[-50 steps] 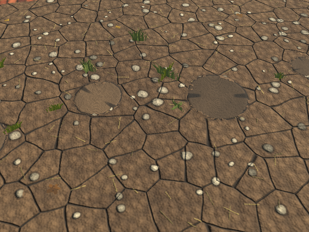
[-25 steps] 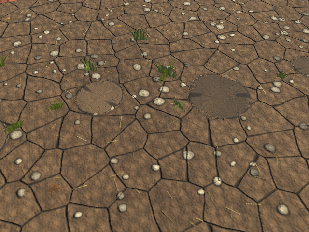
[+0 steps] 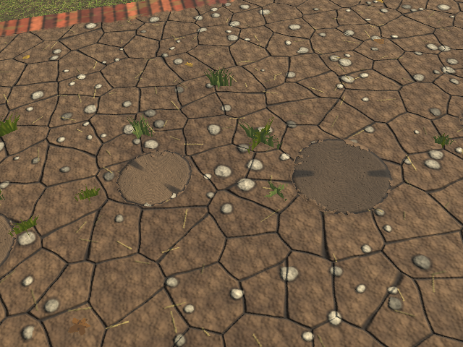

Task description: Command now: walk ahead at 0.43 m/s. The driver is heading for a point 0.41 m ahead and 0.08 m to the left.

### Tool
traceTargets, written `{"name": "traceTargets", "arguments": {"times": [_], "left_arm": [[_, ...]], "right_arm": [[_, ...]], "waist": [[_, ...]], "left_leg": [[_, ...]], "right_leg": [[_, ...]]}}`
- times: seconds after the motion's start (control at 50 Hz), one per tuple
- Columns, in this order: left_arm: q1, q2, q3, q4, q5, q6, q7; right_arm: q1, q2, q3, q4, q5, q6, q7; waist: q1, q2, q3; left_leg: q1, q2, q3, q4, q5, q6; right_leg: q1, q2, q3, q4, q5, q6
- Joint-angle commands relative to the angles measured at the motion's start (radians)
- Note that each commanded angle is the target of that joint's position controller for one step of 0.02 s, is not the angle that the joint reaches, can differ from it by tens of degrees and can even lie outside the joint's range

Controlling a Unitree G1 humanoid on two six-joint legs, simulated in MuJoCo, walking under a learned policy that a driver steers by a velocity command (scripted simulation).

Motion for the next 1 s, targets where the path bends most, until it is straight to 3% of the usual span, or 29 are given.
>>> {"name": "traceTargets", "arguments": {"times": [0.02,0.12,0.2,0.24,0.26,0.28,0.3,0.32,0.34,0.36,0.38,0.4,0.42,0.44,0.46,0.5,0.56,0.64,0.7,0.72,0.74,0.76,0.78,0.8,0.86,0.94,1.0], "left_arm": [[0.044,0.138,0.015,-0.035,0.007,0.0,0.016],[0.088,0.171,0.021,-0.047,-0.001,0.008,0.034],[0.11,0.175,0.031,-0.038,-0.015,0.018,0.038],[0.08,0.199,0.042,-0.05,-0.009,0.027,0.039],[0.065,0.212,0.048,-0.057,-0.003,0.035,0.039],[0.045,0.205,0.045,-0.066,0.003,0.045,0.038],[0.037,0.18,0.032,-0.093,0.014,0.045,0.034],[0.19,0.015,-0.012,-0.096,0.006,0.023,0.016],[0.135,0.089,0.005,-0.078,-0.017,-0.009,0.011],[0.035,0.156,0.025,-0.118,-0.041,-0.024,0.011],[-0.023,0.168,0.027,-0.133,-0.038,-0.027,0.021],[-0.046,0.163,0.037,-0.133,-0.025,-0.018,0.033],[-0.032,0.148,0.042,-0.134,-0.014,-0.003,0.039],[-0.008,0.119,0.04,-0.13,-0.014,0.013,0.043],[0.007,0.093,0.037,-0.126,-0.015,0.026,0.045],[-0.024,0.084,0.036,-0.148,-0.006,0.041,0.051],[-0.135,0.088,0.031,-0.181,0.005,0.051,0.05],[-0.231,0.127,0.04,-0.199,-0.002,0.068,0.046],[-0.233,0.142,0.051,-0.192,0.013,0.067,0.046],[-0.223,0.174,0.059,-0.19,0.021,0.066,0.049],[-0.22,0.231,0.069,-0.195,0.019,0.068,0.055],[-0.244,0.21,0.062,-0.183,0.014,0.075,0.056],[-0.265,0.149,0.052,-0.18,0.005,0.077,0.046],[-0.295,0.127,0.048,-0.185,0.003,0.078,0.04],[-0.301,0.148,0.052,-0.173,0.003,0.066,0.033],[-0.282,0.141,0.053,-0.145,-0.002,0.064,0.037],[-0.29,0.139,0.055,-0.132,-0.003,0.071,0.038]], "right_arm": [[-0.082,-0.029,-0.006,-0.072,-0.008,-0.001,0.007],[-0.301,-0.002,0.015,-0.154,-0.001,-0.004,0.019],[-0.371,-0.023,0.014,-0.195,0.004,-0.013,0.041],[-0.309,-0.062,-0.003,-0.188,0.002,-0.018,0.046],[-0.218,-0.094,-0.02,-0.167,0.002,-0.017,0.042],[-0.045,-0.135,-0.044,-0.114,0.006,-0.013,0.035],[0.141,-0.193,-0.063,-0.071,-0.004,-0.006,0.024],[0.225,-0.268,-0.077,-0.041,-0.029,-0.005,0.028],[0.186,-0.174,-0.049,-0.042,-0.03,-0.002,0.027],[0.067,-0.134,-0.034,-0.059,-0.026,-0.006,0.024],[-0.032,-0.096,-0.021,-0.08,-0.028,-0.011,0.025],[-0.074,-0.068,-0.012,-0.078,-0.032,-0.017,0.033],[-0.085,-0.048,-0.006,-0.066,-0.041,-0.025,0.037],[-0.091,-0.038,-0.002,-0.053,-0.046,-0.026,0.04],[-0.089,-0.04,0.0,-0.04,-0.049,-0.028,0.038],[-0.092,-0.064,-0.001,-0.021,-0.054,-0.028,0.025],[-0.091,-0.099,-0.006,-0.01,-0.049,-0.01,0.001],[-0.043,-0.112,-0.006,0.026,-0.038,0.016,-0.008],[-0.05,-0.085,0.004,0.039,-0.017,0.03,-0.013],[-0.003,-0.058,0.012,0.052,-0.022,0.029,-0.013],[0.073,-0.042,0.015,0.06,-0.044,0.025,-0.013],[0.162,0.0,0.022,0.082,-0.044,0.029,-0.017],[0.114,-0.013,0.023,0.078,-0.042,0.041,-0.027],[0.069,-0.046,0.016,0.073,-0.036,0.055,-0.033],[0.052,-0.061,0.012,0.08,-0.036,0.082,-0.041],[0.042,-0.057,0.01,0.095,-0.029,0.078,-0.04],[0.043,-0.047,0.01,0.109,-0.027,0.083,-0.041]], "waist": [[-0.004,-0.108,0.13],[0.042,-0.113,0.165],[0.022,-0.117,0.178],[-0.034,-0.145,0.108],[-0.086,-0.171,0.035],[-0.172,-0.171,-0.067],[-0.238,-0.11,-0.197],[-0.15,0.183,-0.392],[-0.17,0.15,-0.387],[-0.137,0.12,-0.201],[-0.098,0.003,-0.121],[-0.064,-0.047,-0.065],[-0.031,-0.026,-0.051],[-0.009,-0.005,-0.044],[0.006,0.003,-0.032],[0.027,0.02,-0.025],[0.003,0.034,-0.053],[-0.033,0.036,-0.047],[-0.009,0.016,-0.02],[-0.015,-0.028,-0.021],[-0.071,-0.116,-0.054],[-0.124,-0.22,-0.079],[-0.097,-0.201,-0.062],[-0.087,-0.16,-0.027],[-0.076,-0.119,-0.022],[-0.06,-0.075,-0.055],[-0.057,-0.054,-0.055]], "left_leg": [[-0.228,0.045,-0.003,-0.105,0.101,-0.035],[-0.121,-0.008,0.053,-0.435,0.255,-0.048],[-0.104,-0.024,0.036,-0.544,0.236,-0.003],[0.012,-0.064,0.054,-0.554,0.176,0.03],[0.137,-0.099,0.076,-0.539,0.142,0.05],[0.357,-0.126,0.094,-0.549,0.148,0.078],[0.69,0.027,-0.081,-0.514,0.116,0.135],[1.044,0.307,-0.613,-0.632,-0.045,0.326],[0.995,0.317,-0.755,-0.768,0.061,0.312],[0.824,0.289,-0.554,-0.759,0.258,0.259],[0.647,0.254,-0.386,-0.759,0.473,0.228],[0.509,0.212,-0.269,-0.776,0.598,0.206],[0.419,0.177,-0.195,-0.803,0.654,0.184],[0.365,0.16,-0.156,-0.827,0.674,0.189],[0.314,0.15,-0.119,-0.843,0.715,0.194],[0.273,0.131,-0.062,-0.854,0.773,0.2],[0.278,0.099,-0.001,-0.847,0.74,0.173],[0.32,0.117,-0.036,-0.843,0.491,0.157],[0.315,0.086,-0.058,-0.762,0.262,0.104],[0.302,0.045,-0.053,-0.716,0.17,0.056],[0.26,-0.025,-0.017,-0.652,0.018,0.012],[0.226,-0.07,0.022,-0.648,-0.13,-0.023],[0.278,-0.065,0.028,-0.661,-0.117,-0.04],[0.29,-0.064,0.03,-0.668,-0.099,-0.044],[0.32,-0.049,0.018,-0.67,-0.035,-0.043],[0.347,-0.035,0.012,-0.649,0.085,-0.046],[0.359,-0.033,0.014,-0.641,0.105,-0.053]], "right_leg": [[0.052,-0.236,0.191,-0.186,0.312,-0.121],[0.004,-0.22,0.115,-0.232,0.315,-0.119],[0.132,-0.275,0.097,-0.185,0.418,-0.11],[0.195,-0.29,0.083,-0.078,0.7,-0.089],[0.209,-0.284,0.071,0.036,0.891,-0.078],[0.157,-0.244,0.039,0.238,0.975,-0.053],[-0.084,-0.202,0.026,0.532,0.724,-0.027],[-0.468,0.016,0.051,0.952,-0.022,0.043],[-0.557,0.029,0.201,1.103,-0.297,0.031],[-0.613,-0.026,0.18,1.14,-0.262,0.024],[-0.565,-0.083,0.151,1.093,-0.187,0.027],[-0.516,-0.112,0.128,1.029,-0.157,0.034],[-0.438,-0.139,0.128,0.974,-0.131,0.032],[-0.394,-0.14,0.123,0.932,-0.123,0.035],[-0.364,-0.139,0.113,0.885,-0.113,0.039],[-0.355,-0.14,0.101,0.739,-0.053,0.056],[-0.303,-0.13,0.076,0.49,0.107,0.071],[-0.262,-0.107,0.077,0.342,0.176,0.071],[-0.168,-0.086,0.062,0.16,0.229,0.036],[-0.104,-0.128,0.106,0.097,0.387,0.017],[-0.014,-0.207,0.175,0.134,0.578,-0.018],[0.005,-0.25,0.221,0.141,0.53,-0.092],[-0.069,-0.227,0.228,0.115,0.36,-0.092],[-0.118,-0.185,0.198,0.106,0.283,-0.063],[-0.126,-0.136,0.147,0.138,0.331,-0.029],[-0.07,-0.122,0.125,0.191,0.493,-0.04],[-0.064,-0.118,0.119,0.201,0.508,-0.048]]}}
